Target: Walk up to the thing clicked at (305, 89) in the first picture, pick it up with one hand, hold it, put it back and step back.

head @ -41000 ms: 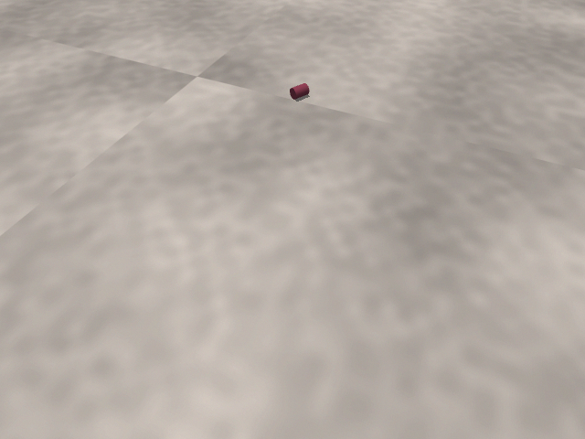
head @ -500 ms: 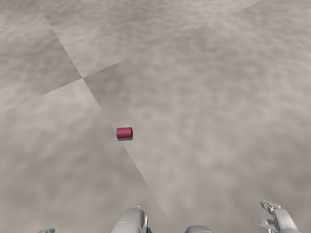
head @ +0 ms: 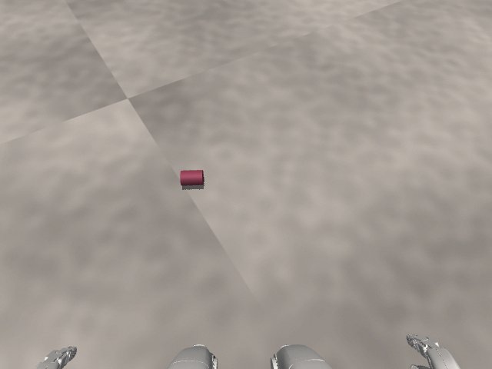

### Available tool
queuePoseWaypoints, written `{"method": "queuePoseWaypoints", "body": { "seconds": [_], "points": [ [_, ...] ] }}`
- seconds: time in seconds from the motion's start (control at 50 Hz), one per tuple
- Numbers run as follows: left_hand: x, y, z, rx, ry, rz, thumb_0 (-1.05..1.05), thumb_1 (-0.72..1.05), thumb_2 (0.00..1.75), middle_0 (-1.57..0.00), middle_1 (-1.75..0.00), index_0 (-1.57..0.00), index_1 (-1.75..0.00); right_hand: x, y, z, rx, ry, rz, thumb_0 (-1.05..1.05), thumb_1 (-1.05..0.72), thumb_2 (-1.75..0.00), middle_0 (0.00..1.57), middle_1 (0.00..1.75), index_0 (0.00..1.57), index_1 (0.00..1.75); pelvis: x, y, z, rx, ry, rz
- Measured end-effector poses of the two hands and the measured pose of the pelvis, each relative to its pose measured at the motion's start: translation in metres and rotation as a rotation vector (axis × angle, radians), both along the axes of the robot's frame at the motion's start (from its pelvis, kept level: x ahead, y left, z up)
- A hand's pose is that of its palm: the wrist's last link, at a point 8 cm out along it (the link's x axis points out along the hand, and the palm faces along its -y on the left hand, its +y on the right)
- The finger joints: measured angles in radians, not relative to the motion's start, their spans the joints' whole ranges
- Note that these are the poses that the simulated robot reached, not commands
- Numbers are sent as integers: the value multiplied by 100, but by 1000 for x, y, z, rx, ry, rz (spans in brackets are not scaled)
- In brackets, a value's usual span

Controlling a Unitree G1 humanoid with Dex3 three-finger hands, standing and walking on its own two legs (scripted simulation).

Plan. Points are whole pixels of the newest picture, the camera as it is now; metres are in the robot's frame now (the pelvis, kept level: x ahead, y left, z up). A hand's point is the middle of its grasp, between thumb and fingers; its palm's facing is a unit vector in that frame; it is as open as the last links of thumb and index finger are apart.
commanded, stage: step back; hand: left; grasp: from above
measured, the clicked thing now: (192, 177) +0.93 +0.26 -0.72
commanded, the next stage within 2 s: stand in 1.30 s
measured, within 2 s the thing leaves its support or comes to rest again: neither
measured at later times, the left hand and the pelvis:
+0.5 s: hand out of the picture -0.09 +0.28 -0.14, palm faces +0.09 -0.91 -0.41, open 7.4 cm; pelvis -0.15 +0.00 +0.00, yaw +4 degrees
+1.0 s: hand out of the picture -0.10 +0.28 -0.15, palm faces +0.07 -0.93 -0.36, open 7.4 cm; pelvis -0.13 +0.01 +0.00, yaw +3 degrees
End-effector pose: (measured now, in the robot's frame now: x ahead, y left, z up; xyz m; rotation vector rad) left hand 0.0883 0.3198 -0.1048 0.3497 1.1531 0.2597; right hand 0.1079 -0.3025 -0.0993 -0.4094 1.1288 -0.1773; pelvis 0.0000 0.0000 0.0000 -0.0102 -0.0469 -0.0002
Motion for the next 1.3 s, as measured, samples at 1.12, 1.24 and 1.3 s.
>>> {"method": "queuePoseWaypoints", "body": {
  "seconds": [1.12,1.24,1.3],
  "points": [
    [-160,6,-3,-31,41,48,1,90,89,-20,-30,-21,-30,-144,19,-9,54,46,-35,1,-90,-90,20,30,21,30,-119,10,5,1,5,34],
    [-123,3,5,-24,-8,23,1,90,89,-20,-30,-21,-30,-122,25,-12,76,29,-40,1,-90,-90,20,30,21,30,-106,11,8,9,10,34],
    [-107,1,8,-24,-31,13,1,90,89,-20,-30,-21,-30,-112,26,-11,78,21,-38,1,-90,-90,20,30,21,30,-103,11,9,10,12,33]
  ]
}}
